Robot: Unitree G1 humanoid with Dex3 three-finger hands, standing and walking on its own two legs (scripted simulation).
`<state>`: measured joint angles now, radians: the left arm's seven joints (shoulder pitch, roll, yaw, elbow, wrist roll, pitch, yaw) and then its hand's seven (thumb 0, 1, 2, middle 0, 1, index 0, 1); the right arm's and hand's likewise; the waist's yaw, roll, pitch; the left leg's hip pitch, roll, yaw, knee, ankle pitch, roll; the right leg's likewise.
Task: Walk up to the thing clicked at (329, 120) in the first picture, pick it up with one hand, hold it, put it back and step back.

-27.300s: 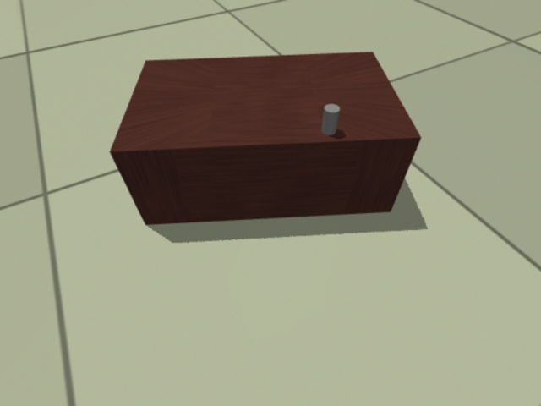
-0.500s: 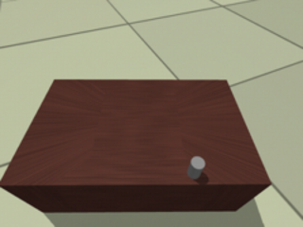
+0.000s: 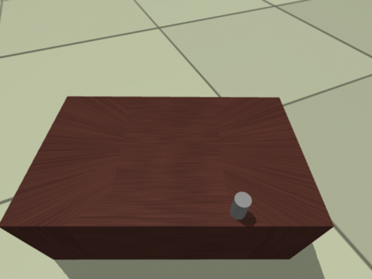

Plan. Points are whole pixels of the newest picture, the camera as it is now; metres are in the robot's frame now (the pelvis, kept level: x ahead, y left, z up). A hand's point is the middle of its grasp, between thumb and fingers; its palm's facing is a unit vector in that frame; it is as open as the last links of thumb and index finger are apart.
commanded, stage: stand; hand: right
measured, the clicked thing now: (240, 206) +0.40 -0.18 -0.28
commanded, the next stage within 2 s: step back in 0.42 s
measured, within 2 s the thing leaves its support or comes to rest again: neither
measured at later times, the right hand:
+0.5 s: hand out of the picture +0.07 -0.26 -0.16, palm faces -0.01 +0.93 -0.36, open 7.3 cm
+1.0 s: hand out of the picture +0.00 -0.30 -0.19, palm faces -0.13 +0.92 -0.37, open 7.3 cm
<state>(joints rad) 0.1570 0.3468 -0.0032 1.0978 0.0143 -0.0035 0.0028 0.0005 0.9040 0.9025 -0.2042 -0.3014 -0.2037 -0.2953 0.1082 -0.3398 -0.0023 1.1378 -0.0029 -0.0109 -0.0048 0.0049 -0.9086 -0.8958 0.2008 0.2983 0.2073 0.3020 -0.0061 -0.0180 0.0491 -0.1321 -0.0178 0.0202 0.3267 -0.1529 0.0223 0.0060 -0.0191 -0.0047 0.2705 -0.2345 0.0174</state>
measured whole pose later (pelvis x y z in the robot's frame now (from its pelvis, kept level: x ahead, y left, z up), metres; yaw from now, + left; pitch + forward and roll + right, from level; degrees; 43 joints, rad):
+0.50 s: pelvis -0.01 +0.00 +0.00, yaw +0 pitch -2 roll +0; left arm 0.13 0.36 0.02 1.06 0.00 0.01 0.01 0.00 0.90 0.90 -0.20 -0.30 -0.20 -0.30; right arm 0.08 -0.35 -0.01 1.10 0.00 0.00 0.00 0.00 -0.91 -0.90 0.20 0.30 0.21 0.30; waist 0.00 -0.02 0.09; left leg -0.19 -0.01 0.02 0.39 -0.16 0.02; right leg -0.07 -0.02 -0.01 0.38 -0.27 0.01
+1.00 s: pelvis -0.10 -0.04 -0.02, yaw +4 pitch +0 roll +1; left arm 0.12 0.34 0.05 0.84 0.02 0.02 0.03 0.00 0.90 0.90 -0.21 -0.30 -0.21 -0.30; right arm 0.12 -0.41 -0.03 0.94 0.00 0.06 -0.02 0.00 -0.91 -0.90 0.20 0.30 0.21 0.30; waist 0.01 0.04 0.19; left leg -0.38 -0.07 -0.11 0.97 -0.48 -0.01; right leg -0.29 -0.02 -0.07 0.60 -0.31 -0.04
